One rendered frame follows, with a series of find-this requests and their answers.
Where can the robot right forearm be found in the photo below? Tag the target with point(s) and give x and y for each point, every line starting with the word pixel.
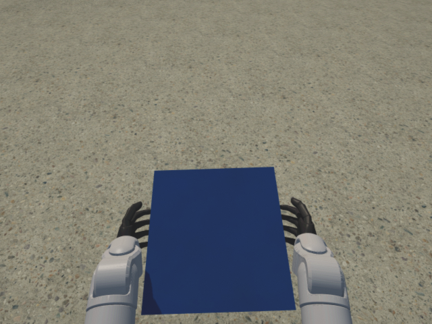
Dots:
pixel 322 291

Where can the robot right hand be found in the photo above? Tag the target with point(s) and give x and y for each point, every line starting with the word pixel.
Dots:
pixel 303 222

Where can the robot left hand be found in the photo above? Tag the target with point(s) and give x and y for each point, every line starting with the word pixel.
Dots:
pixel 129 226

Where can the carton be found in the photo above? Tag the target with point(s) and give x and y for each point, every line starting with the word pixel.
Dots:
pixel 216 243

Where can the robot left forearm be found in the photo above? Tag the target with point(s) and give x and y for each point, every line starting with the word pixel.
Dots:
pixel 113 295

